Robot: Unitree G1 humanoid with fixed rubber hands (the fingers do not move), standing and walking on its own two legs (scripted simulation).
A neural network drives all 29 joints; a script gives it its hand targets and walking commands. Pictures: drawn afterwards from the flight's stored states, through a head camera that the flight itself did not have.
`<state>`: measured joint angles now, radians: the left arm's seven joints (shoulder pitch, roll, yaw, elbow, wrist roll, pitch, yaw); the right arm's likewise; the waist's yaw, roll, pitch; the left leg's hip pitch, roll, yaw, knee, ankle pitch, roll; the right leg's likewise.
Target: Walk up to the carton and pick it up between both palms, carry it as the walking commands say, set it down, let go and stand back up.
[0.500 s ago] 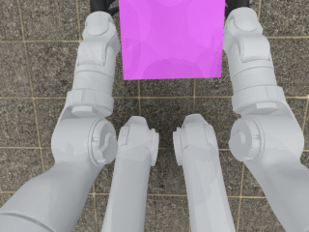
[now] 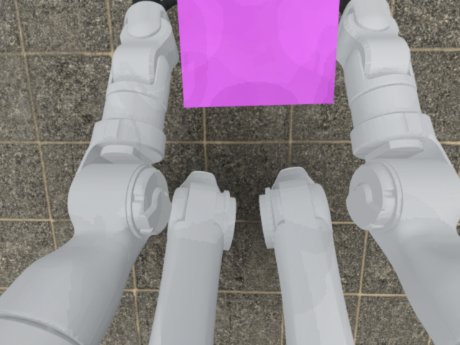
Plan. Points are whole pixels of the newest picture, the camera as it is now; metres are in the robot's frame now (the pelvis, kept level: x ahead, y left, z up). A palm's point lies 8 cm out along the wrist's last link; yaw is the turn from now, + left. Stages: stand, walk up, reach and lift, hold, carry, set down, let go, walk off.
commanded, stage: set down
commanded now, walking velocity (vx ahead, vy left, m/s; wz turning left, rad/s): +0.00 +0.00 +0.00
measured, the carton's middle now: (249, 26) +0.53 -0.02 -0.22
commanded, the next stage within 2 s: none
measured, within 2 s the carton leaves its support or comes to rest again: rests again in 0.44 s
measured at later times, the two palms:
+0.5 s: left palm (156, 13) +0.54 +0.11 -0.17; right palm (349, 7) +0.54 -0.16 -0.17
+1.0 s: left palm (155, 17) +0.54 +0.11 -0.18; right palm (347, 9) +0.53 -0.15 -0.18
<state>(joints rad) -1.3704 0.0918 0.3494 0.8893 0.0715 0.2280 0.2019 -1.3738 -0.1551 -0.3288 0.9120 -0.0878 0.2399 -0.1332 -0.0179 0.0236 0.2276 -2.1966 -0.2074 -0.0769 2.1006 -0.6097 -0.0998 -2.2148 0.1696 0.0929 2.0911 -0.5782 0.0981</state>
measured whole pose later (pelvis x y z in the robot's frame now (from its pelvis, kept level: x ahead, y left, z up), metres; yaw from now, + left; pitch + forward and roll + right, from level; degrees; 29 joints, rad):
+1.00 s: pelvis +0.00 +0.00 -0.02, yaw +0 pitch +36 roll +0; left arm -1.40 0.12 0.35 0.95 0.08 0.20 0.16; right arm -1.40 -0.17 -0.34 0.97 -0.11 0.21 -0.10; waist -0.03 0.02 0.32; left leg -2.19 -0.17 -0.05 2.18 -0.63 -0.08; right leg -2.21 0.12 0.06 2.18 -0.61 0.07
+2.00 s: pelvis +0.00 +0.00 -0.01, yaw +0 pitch +40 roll +0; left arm -1.38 0.25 0.17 0.94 -0.10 0.10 0.16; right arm -1.38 -0.30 -0.18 0.98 0.11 0.09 -0.12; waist -0.01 0.01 0.26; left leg -2.21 -0.12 -0.04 2.13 -0.62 -0.05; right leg -2.22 0.09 0.04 2.12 -0.59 0.05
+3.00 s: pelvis +0.04 +0.00 +0.26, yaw -1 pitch +43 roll +1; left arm -1.14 0.12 0.37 0.84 0.14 0.13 0.08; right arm -1.14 -0.17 -0.39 0.86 -0.13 0.12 -0.04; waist 0.00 0.00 -0.01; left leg -1.48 -0.06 -0.07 1.05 -0.32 -0.03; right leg -1.50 0.07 0.09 1.05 -0.29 0.02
